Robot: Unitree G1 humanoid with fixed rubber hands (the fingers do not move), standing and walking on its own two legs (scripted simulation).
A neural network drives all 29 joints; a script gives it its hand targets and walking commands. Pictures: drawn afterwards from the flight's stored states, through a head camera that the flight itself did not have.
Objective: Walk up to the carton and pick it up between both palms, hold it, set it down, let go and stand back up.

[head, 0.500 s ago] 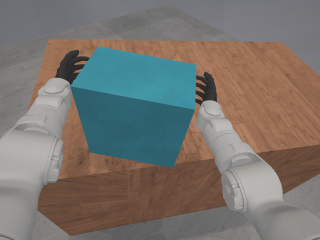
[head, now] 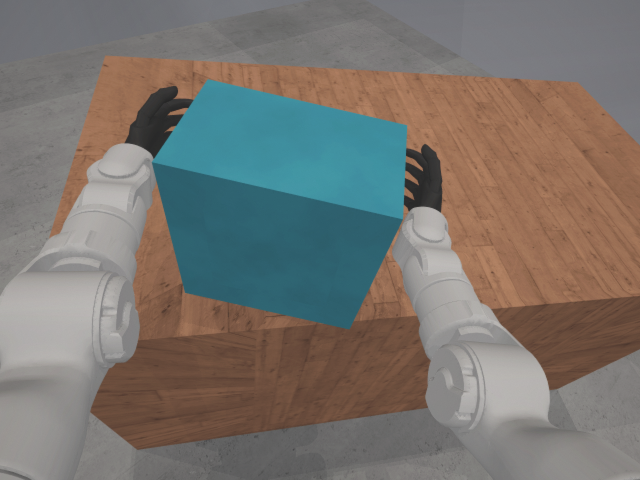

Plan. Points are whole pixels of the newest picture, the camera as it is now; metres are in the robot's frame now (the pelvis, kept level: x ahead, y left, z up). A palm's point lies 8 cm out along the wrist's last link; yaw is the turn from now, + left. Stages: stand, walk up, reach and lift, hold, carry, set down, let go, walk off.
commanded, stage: reach and lift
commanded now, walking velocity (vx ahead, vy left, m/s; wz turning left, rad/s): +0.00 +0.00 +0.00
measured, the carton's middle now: (285, 216) +0.45 -0.01 +0.06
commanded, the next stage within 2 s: none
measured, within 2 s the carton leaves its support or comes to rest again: leaves its support in 1.72 s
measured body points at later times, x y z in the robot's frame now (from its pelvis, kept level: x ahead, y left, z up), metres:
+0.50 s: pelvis +0.03 +0.01 +0.00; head +0.07 +0.03 +0.45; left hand +0.50 +0.15 +0.14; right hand +0.41 -0.19 +0.11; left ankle +0.00 +0.11 -0.75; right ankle +0.00 -0.13 -0.75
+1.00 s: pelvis +0.03 +0.00 +0.01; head +0.07 +0.03 +0.45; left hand +0.50 +0.15 +0.14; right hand +0.41 -0.19 +0.11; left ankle +0.00 +0.11 -0.75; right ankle +0.00 -0.13 -0.75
